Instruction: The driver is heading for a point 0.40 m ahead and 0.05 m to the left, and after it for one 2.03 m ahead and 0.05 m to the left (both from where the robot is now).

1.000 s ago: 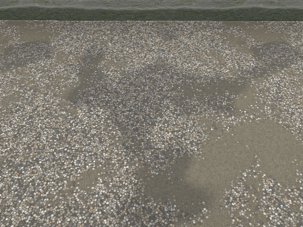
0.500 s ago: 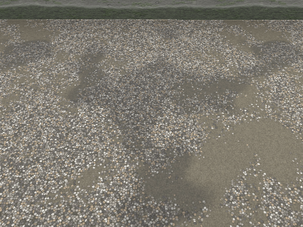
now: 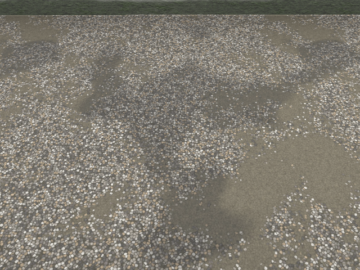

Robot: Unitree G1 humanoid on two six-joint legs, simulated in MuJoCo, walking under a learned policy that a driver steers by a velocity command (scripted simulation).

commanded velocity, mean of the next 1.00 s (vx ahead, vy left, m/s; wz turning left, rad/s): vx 0.08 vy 0.00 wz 0.00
